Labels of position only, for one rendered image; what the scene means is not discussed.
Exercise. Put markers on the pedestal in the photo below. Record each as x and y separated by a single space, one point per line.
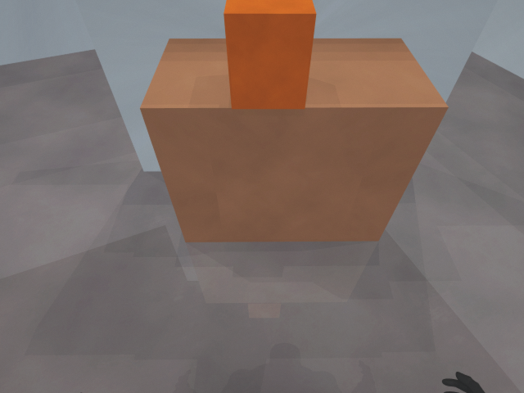
332 172

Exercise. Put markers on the carton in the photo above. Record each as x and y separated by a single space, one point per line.
269 46

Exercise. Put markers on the robot right hand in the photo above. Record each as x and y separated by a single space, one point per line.
464 383

